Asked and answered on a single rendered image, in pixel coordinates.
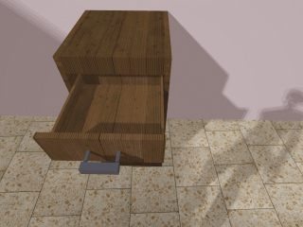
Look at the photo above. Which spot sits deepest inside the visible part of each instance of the cabinet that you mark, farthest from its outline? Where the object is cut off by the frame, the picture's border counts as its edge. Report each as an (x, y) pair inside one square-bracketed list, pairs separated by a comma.
[(118, 42)]

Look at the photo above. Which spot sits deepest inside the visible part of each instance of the handle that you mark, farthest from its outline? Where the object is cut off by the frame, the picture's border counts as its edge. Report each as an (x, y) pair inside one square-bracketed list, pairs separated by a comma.
[(99, 168)]

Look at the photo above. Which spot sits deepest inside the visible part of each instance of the drawer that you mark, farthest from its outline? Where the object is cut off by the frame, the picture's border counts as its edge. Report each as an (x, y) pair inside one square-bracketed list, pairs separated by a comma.
[(107, 113)]

